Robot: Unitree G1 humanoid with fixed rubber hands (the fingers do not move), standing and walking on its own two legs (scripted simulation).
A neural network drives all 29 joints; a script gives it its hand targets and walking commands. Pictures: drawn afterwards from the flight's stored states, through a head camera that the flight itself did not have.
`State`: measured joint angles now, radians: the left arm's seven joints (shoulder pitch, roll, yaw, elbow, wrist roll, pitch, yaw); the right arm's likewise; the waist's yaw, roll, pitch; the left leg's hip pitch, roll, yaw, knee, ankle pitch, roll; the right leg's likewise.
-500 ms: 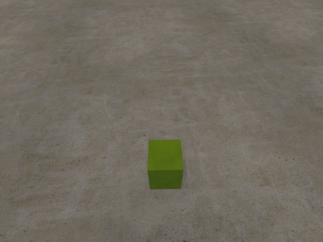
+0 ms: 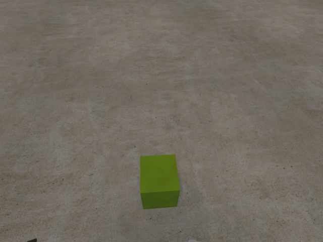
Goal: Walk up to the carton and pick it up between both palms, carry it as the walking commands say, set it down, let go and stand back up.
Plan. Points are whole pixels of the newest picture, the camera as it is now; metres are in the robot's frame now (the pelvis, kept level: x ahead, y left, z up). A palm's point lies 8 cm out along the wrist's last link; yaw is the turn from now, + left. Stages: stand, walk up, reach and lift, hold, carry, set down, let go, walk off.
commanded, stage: walk up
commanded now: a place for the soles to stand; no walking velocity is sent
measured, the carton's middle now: (158, 182) +0.55 -0.01 -0.62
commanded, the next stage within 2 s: none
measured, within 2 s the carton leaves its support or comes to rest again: neither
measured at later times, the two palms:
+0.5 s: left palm out of the picture +0.15 +0.34 -0.07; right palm (285, 229) +0.17 -0.31 -0.06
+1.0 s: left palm out of the picture +0.15 +0.33 -0.05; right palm (297, 222) +0.19 -0.35 -0.08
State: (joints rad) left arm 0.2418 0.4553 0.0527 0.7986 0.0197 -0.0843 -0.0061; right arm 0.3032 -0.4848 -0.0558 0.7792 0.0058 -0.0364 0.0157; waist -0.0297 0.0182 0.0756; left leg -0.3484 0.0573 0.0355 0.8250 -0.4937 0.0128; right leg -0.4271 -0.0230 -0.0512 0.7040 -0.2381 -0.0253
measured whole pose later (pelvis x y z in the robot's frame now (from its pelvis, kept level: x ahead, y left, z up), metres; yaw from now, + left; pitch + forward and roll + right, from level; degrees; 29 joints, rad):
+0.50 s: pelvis +0.04 +0.01 +0.03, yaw +1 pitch -2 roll +0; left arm 0.04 0.42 0.00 1.07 0.00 -0.03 0.00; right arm 0.05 -0.43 -0.01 1.06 0.00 -0.03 0.00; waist 0.02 -0.01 0.04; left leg -0.14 0.02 0.02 0.46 -0.28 -0.01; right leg -0.23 -0.05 -0.06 0.47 -0.20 0.02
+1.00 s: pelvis +0.10 -0.02 +0.03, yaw +2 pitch -3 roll +0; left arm 0.21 0.44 0.07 0.96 0.01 -0.06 -0.01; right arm 0.19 -0.47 -0.04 0.96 -0.01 -0.02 0.02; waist 0.01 0.04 0.09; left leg -0.36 0.02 -0.04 0.83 -0.40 0.00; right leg -0.15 -0.01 -0.10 0.42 -0.23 -0.03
